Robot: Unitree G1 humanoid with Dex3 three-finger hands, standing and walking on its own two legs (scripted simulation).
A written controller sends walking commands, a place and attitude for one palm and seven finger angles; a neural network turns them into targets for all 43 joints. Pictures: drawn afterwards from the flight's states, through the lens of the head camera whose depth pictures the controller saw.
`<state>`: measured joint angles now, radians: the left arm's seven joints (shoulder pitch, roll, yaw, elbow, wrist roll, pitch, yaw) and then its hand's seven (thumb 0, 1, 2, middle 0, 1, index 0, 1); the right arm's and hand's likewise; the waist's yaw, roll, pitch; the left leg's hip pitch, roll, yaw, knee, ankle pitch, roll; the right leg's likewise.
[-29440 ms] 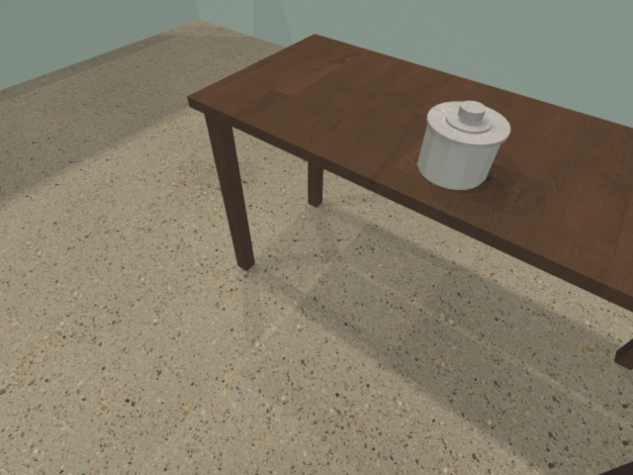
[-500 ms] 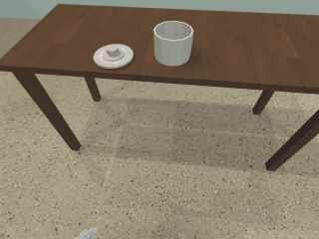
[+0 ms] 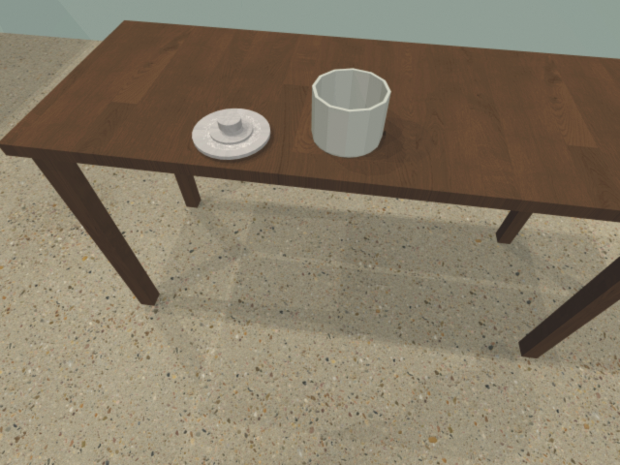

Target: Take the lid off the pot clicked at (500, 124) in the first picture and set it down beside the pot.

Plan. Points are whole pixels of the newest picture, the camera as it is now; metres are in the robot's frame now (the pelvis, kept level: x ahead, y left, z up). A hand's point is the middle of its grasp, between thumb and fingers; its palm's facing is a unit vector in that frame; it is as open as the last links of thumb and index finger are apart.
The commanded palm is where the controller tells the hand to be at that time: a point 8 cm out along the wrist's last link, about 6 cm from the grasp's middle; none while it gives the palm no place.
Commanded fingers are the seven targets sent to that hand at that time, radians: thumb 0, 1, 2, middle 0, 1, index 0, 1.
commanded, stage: stop stepping back and stand still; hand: left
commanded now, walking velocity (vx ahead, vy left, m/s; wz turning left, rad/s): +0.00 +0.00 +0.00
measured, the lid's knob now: (229, 121) +0.71 +0.21 +0.01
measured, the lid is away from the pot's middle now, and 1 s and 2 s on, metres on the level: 0.24 0.24 0.24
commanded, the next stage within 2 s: let the arm hang, fingers relaxed in 0.30 s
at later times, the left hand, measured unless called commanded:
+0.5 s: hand out of the picture +0.04 +0.19 -0.17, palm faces +0.02 -0.98 -0.22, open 7.3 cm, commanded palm none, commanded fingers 0.00 0.90 0.90 -0.20 -0.30 -0.20 -0.30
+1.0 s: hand out of the picture -0.02 +0.17 -0.17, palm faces +0.03 -0.99 -0.17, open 7.3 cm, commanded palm none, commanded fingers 0.00 0.90 0.90 -0.20 -0.30 -0.20 -0.30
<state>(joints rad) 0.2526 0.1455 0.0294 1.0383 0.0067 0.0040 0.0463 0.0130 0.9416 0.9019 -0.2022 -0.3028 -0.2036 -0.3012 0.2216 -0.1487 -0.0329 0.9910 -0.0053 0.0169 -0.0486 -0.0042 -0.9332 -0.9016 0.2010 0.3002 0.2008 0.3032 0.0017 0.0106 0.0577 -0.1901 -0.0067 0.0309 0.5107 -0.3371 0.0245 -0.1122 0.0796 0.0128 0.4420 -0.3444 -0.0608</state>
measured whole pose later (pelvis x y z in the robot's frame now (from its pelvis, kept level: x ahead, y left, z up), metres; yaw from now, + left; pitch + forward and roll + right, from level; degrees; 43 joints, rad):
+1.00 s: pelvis -0.01 +0.02 +0.00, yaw -1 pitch +0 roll +0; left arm 0.29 0.11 0.01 1.13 0.00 0.00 0.05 0.01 0.92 0.90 -0.20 -0.30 -0.20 -0.30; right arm 0.30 -0.11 -0.02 1.10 -0.01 0.00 -0.05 0.00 -0.92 -0.90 0.20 0.30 0.20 0.30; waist -0.01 0.00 0.06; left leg -0.14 -0.04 0.06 0.44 -0.30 0.05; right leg -0.09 0.05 0.04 0.43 -0.33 -0.03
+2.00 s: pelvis +0.00 +0.00 +0.00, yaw -1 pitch +0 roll +0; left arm 0.29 0.11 0.02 1.13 0.01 -0.01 0.05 0.02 0.92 0.90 -0.20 -0.30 -0.20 -0.30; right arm 0.30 -0.11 -0.02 1.12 0.00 0.00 -0.06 0.00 -0.92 -0.90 0.20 0.30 0.20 0.30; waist -0.01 0.00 0.06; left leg -0.14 -0.02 0.06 0.44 -0.30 0.03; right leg -0.09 0.07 0.04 0.42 -0.32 -0.06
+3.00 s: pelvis +0.00 +0.00 +0.00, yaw -1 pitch +0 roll +0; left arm 0.29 0.11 0.02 1.13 0.00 -0.01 0.05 0.02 0.92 0.90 -0.20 -0.30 -0.20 -0.30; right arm 0.30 -0.10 -0.02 1.12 0.00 0.01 -0.06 0.00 -0.92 -0.90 0.20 0.30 0.20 0.30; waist -0.01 0.00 0.07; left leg -0.13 -0.01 0.06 0.43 -0.30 0.03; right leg -0.08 0.07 0.04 0.40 -0.32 -0.06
